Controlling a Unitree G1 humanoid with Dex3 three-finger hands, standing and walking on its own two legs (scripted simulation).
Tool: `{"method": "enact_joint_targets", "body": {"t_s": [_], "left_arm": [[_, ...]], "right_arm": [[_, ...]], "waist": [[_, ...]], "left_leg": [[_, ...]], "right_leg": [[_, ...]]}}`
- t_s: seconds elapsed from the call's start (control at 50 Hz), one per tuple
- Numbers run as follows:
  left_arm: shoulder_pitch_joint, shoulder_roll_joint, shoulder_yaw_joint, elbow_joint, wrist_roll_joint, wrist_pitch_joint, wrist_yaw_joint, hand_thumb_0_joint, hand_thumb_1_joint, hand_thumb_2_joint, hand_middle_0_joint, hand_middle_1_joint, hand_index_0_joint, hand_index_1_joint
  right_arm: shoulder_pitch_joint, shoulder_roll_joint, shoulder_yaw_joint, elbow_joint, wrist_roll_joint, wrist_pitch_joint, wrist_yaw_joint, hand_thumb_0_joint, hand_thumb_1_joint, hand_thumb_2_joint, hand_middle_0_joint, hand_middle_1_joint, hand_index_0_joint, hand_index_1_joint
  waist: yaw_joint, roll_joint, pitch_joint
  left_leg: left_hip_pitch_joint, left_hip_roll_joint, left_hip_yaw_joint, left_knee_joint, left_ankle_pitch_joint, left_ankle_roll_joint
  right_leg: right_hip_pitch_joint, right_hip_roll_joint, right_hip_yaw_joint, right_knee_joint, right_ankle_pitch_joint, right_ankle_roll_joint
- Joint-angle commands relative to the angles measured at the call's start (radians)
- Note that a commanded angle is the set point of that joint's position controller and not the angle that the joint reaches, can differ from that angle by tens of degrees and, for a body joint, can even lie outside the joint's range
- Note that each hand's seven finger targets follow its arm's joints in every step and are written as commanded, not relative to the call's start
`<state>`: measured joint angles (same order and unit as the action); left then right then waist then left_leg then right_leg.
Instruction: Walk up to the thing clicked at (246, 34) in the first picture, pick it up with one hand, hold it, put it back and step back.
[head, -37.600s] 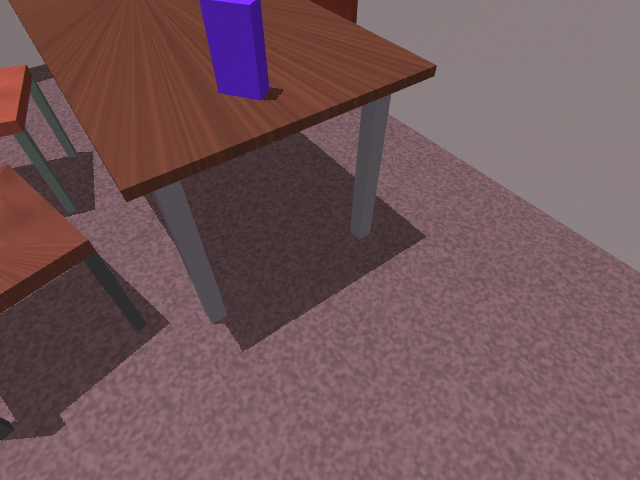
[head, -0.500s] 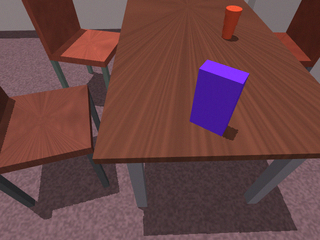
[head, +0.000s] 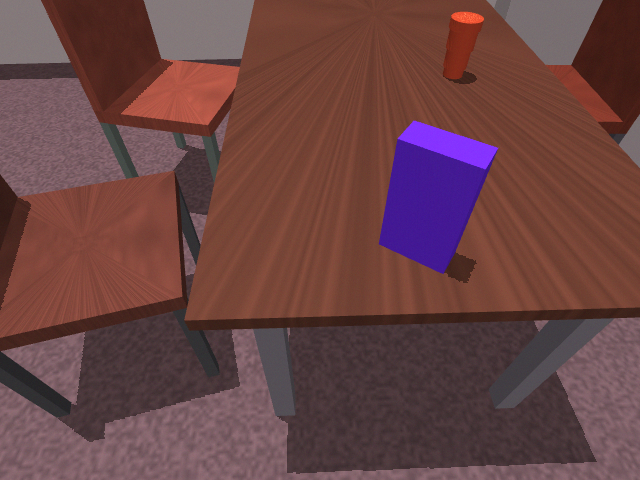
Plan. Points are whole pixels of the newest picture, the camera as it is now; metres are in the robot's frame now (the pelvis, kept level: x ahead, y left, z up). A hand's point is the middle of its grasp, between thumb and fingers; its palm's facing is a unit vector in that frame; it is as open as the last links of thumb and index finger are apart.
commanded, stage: stand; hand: right
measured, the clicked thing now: (429, 203) +0.48 -0.15 +0.07
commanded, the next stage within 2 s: none
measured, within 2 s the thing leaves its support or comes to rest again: neither
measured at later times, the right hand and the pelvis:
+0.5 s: hand out of the picture +0.07 -0.25 -0.16, palm faces -0.03 +0.94 -0.35, open 7.4 cm; pelvis +0.00 +0.00 +0.00, yaw +0 degrees
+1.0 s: hand out of the picture +0.08 -0.25 -0.16, palm faces -0.03 +0.94 -0.34, open 7.3 cm; pelvis +0.01 +0.00 +0.00, yaw +0 degrees
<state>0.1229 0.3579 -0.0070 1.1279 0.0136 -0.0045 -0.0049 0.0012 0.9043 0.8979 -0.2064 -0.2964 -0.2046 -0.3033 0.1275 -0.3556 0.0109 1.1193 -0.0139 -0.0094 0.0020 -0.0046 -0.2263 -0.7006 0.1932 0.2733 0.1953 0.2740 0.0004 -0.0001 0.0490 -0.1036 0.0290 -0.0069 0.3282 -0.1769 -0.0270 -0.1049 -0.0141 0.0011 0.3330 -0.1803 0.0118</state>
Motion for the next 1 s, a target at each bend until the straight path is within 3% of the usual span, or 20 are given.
{"method": "enact_joint_targets", "body": {"t_s": [0.0,0.18,0.22,0.5,0.56,0.72,0.98], "left_arm": [[-0.027,0.212,0.046,-0.059,-0.004,-0.020,0.012,0.000,0.899,0.900,-0.200,-0.300,-0.200,-0.300],[-0.032,0.207,0.046,-0.063,-0.003,-0.019,0.013,0.000,0.899,0.900,-0.200,-0.300,-0.200,-0.300],[-0.031,0.217,0.049,-0.065,-0.002,-0.019,0.013,0.000,0.899,0.900,-0.200,-0.300,-0.200,-0.300],[-0.032,0.211,0.046,-0.065,-0.001,-0.019,0.013,0.000,0.899,0.900,-0.200,-0.300,-0.200,-0.300],[-0.038,0.212,0.047,-0.070,-0.003,-0.021,0.013,0.000,0.899,0.900,-0.200,-0.300,-0.200,-0.300],[-0.033,0.211,0.046,-0.069,-0.005,-0.020,0.013,0.000,0.899,0.900,-0.200,-0.300,-0.200,-0.300],[-0.028,0.209,0.045,-0.067,-0.005,-0.020,0.013,0.000,0.899,0.900,-0.200,-0.300,-0.200,-0.300]], "right_arm": [[-0.033,-0.213,-0.044,-0.052,0.004,-0.019,-0.013,0.000,-0.900,-0.900,0.200,0.300,0.200,0.300],[-0.034,-0.212,-0.045,-0.052,0.003,-0.017,-0.014,0.000,-0.900,-0.900,0.200,0.300,0.200,0.300],[-0.036,-0.213,-0.047,-0.055,0.004,-0.019,-0.014,0.000,-0.900,-0.900,0.200,0.300,0.200,0.300],[-0.027,-0.210,-0.047,-0.050,0.003,-0.015,-0.012,0.000,-0.900,-0.900,0.200,0.300,0.200,0.300],[-0.032,-0.213,-0.050,-0.053,0.002,-0.018,-0.013,0.000,-0.900,-0.900,0.200,0.300,0.200,0.300],[-0.029,-0.213,-0.049,-0.053,0.002,-0.020,-0.014,0.000,-0.900,-0.900,0.200,0.300,0.200,0.300],[-0.035,-0.208,-0.049,-0.050,0.003,-0.017,-0.012,0.000,-0.900,-0.900,0.200,0.300,0.200,0.300]], "waist": [[0.001,-0.004,-0.045],[0.002,0.006,-0.040],[-0.001,-0.001,-0.072],[-0.002,0.003,-0.042],[-0.001,0.005,-0.069],[0.002,0.005,-0.073],[0.001,0.002,-0.042]], "left_leg": [[0.006,0.096,-0.074,-0.053,0.090,0.043],[-0.005,0.098,-0.074,-0.056,0.085,0.041],[0.018,0.101,-0.071,-0.045,0.118,0.043],[-0.007,0.097,-0.074,-0.058,0.071,0.041],[0.011,0.102,-0.071,-0.046,0.122,0.043],[0.015,0.103,-0.070,-0.048,0.139,0.043],[0.010,0.098,-0.073,-0.061,0.102,0.037]], "right_leg": [[-0.011,-0.111,0.087,-0.065,0.102,-0.034],[-0.009,-0.109,0.085,-0.066,0.090,-0.032],[0.008,-0.115,0.087,-0.056,0.133,-0.036],[-0.010,-0.110,0.084,-0.067,0.076,-0.033],[0.009,-0.116,0.087,-0.055,0.132,-0.035],[0.013,-0.118,0.083,-0.050,0.146,-0.033],[-0.015,-0.111,0.082,-0.064,0.099,-0.032]]}}
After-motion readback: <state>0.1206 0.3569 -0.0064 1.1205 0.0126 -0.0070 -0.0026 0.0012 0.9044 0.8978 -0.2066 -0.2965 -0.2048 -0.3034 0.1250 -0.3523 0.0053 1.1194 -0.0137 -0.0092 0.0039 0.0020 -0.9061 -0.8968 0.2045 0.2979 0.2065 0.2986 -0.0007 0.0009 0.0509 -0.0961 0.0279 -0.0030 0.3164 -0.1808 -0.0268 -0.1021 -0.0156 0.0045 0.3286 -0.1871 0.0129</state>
